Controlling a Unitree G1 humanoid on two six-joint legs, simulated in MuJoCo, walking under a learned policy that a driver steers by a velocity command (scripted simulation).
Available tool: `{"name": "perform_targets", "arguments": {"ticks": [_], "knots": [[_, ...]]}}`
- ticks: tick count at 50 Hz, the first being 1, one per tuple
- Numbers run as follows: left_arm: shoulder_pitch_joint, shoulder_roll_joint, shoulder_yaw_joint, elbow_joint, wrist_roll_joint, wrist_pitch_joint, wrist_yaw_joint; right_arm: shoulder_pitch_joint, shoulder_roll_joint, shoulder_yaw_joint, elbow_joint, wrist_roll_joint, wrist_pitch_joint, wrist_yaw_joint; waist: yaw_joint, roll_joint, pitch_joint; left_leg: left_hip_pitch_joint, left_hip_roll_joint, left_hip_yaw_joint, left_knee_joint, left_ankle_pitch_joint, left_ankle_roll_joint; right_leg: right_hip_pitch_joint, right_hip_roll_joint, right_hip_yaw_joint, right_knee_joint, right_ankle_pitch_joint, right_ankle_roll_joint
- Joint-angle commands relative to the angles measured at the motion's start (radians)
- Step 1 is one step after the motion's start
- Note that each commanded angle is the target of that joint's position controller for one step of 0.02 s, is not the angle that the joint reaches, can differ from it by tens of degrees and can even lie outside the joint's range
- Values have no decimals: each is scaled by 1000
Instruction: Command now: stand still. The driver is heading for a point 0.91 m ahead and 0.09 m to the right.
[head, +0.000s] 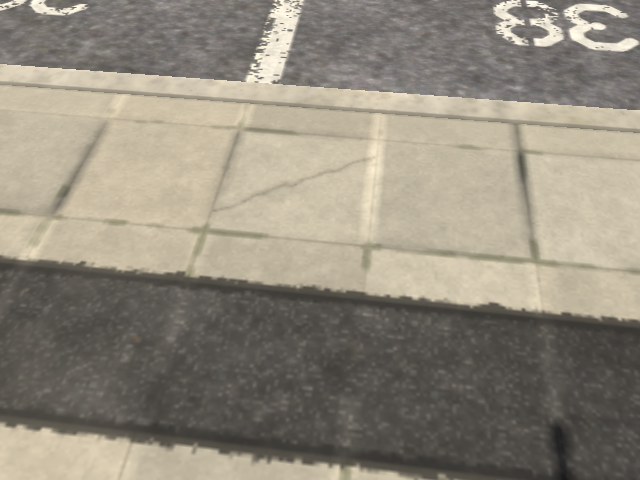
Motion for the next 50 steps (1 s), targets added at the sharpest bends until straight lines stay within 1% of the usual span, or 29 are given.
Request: {"name": "perform_targets", "arguments": {"ticks": [1, 4, 5, 7, 9, 11, 12, 14, 16, 17, 18, 19, 20, 21, 22, 24, 25, 30, 35, 37, 39, 40, 41, 42, 43, 44, 45, 47, 50], "knots": [[42, 99, 15, -22, 0, -6, 3, 32, -98, -14, -17, 0, -7, -3, -1, 0, -1, -19, 30, -18, -81, 125, 26, -13, -33, 31, -93, 84, -19], [52, 94, 15, -20, -1, -7, 3, 39, -94, -12, -9, 0, -6, -4, -1, -1, 1, -20, 29, -16, -81, 124, 25, -14, -33, 31, -94, 84, -20], [73, 84, 12, -9, 0, -5, 3, 59, -81, -8, 3, 0, -5, -4, -2, -4, -23, -11, 17, -2, -82, 24, 27, -5, -25, 24, -104, -24, -23], [82, 122, 27, -12, -13, -2, 9, 59, -99, -15, 1, 10, -6, -7, 3, -31, 29, -92, -20, 31, -31, -298, 49, -50, -28, 55, -117, -369, -62], [118, 151, 37, -19, -22, -16, 8, 24, -86, -12, -25, 14, -28, -2, 23, -82, 94, -211, -10, 36, 46, -355, 66, -61, -125, 202, -194, -552, -130], [165, 199, 57, -13, -27, -35, 2, -1, -48, -5, -45, 20, -61, 13, 30, -178, 95, -263, 3, 91, 227, -176, 57, -18, -297, 439, -318, -589, -221], [154, 198, 60, -23, -24, -41, 0, -10, -59, -9, -49, 22, -72, 20, 24, -160, 102, -258, 32, 75, 279, -159, 65, -49, -333, 484, -344, -556, -241], [85, 191, 59, -58, -28, -47, -7, 28, -51, -11, -43, 29, -85, 29, -23, -149, 102, -182, 51, 80, 206, -210, 90, -102, -309, 411, -335, -477, -211], [7, 183, 58, -92, -46, -40, -12, 141, -54, -22, 10, 26, -91, 30, -85, -120, 89, 100, 3, 129, -32, -68, 90, -235, -183, 224, -237, -347, -138], [-7, 160, 53, -105, -43, -43, -13, 218, -79, -34, 40, 20, -89, 29, -106, -58, 61, 202, 25, 75, -64, -35, 86, -286, -125, 148, -112, -249, -107], [-32, 94, 34, -125, -29, -54, -21, 353, -140, -52, 64, 19, -89, 25, -145, 145, -2, 336, 201, -191, -186, -126, 133, -398, -32, 14, 213, -149, -56], [-35, 63, 29, -165, -34, -76, -19, 444, -249, -72, 69, 16, -97, 37, -154, 343, -12, 405, 397, -583, -330, -262, 272, -600, 49, -30, 462, -270, -38], [-51, 106, 37, -169, -49, -88, -22, 375, -181, -50, 54, 5, -114, 40, -111, 196, 51, 345, 436, -631, -334, -306, 304, -680, -18, 55, 645, -276, -52], [-42, 112, 38, -166, -56, -98, -33, 303, -129, -35, 26, 6, -125, 43, -76, 116, 86, 333, 396, -527, -327, -277, 271, -731, -62, 85, 702, -166, -72], [-32, 113, 40, -155, -47, -104, -39, 252, -121, -29, 4, 8, -129, 49, -54, 82, 78, 322, 348, -417, -331, -188, 232, -727, -93, 68, 697, -76, -78], [-63, 132, 53, -162, -27, -109, -46, 227, -90, -14, -12, 5, -117, 53, -40, 65, 70, 291, 286, -248, -343, 74, 179, -682, -129, 43, 614, 37, -66], [-69, 117, 52, -164, -25, -106, -52, 251, -77, -10, -8, 1, -109, 50, -43, 83, 55, 279, 259, -183, -345, 178, 171, -650, -127, 19, 582, 69, -52], [-286, 50, 20, -257, -24, -94, -62, 287, -141, -15, -25, -3, -91, 19, -83, 77, 93, 129, 201, -36, -394, 289, 173, -503, -76, -62, 231, 246, -1], [-364, 99, 22, -312, -35, -94, -80, 317, -166, -31, -12, 20, -91, 15, -61, 100, 113, 221, 268, -13, -383, 360, 163, -416, -53, -47, 58, 279, -45], [-293, 141, 41, -305, -31, -98, -84, 289, -186, -42, -21, 14, -82, 15, -3, 120, 40, 292, 282, 10, -266, 662, 138, -300, -17, -61, 46, 233, -79], [-15, 211, 83, -227, -37, -92, -73, 258, -184, -42, -38, 0, -65, 17, 138, 132, -142, 233, 227, 61, 68, 910, 96, 63, 30, -88, 54, 209, -129], [167, 278, 103, -188, -26, -84, -61, 262, -151, -27, -67, -16, -64, 20, 190, 30, -279, -11, 173, 83, 386, 606, 70, 385, -159, 134, 76, 147, -188], [229, 336, 110, -163, -9, -82, -70, 413, 28, 17, -68, -5, -89, 37, 91, -282, -465, -360, -35, 36, 759, -211, 12, 682, -413, 677, -94, -123, -367], [191, 236, 84, -164, -13, -84, -71, 334, -78, -6, -62, 26, -120, 43, 123, -204, -399, -473, -3, -85, 893, -280, 38, 616, -385, 786, -228, -225, -335], [86, 193, 71, -180, -17, -90, -68, 211, -145, -26, -107, 52, -137, 44, 99, -159, -210, -549, 51, -49, 915, -203, 57, 452, -357, 614, -240, -158, -282], [-9, 167, 62, -202, -12, -97, -70, 147, -155, -28, -124, 49, -144, 35, 63, -43, -138, -497, 109, -30, 869, -99, 64, 277, -325, 475, -263, -17, -257], [-58, 140, 54, -208, -1, -104, -76, 123, -152, -38, -127, 34, -138, 26, 27, -9, -90, -441, 143, -16, 813, -42, 62, 140, -285, 366, -284, 101, -239], [-71, 105, 44, -192, 9, -109, -83, 170, -107, -41, -123, 24, -109, 22, -30, -54, -75, -342, 180, -22, 741, -3, 62, 20, -232, 254, -336, 148, -229], [-18, 140, 49, -160, 2, -113, -70, 110, -98, -45, -155, 16, -86, 17, -41, -54, -13, -397, 200, 1, 626, 46, 38, -45, -221, 177, -394, 183, -247]]}}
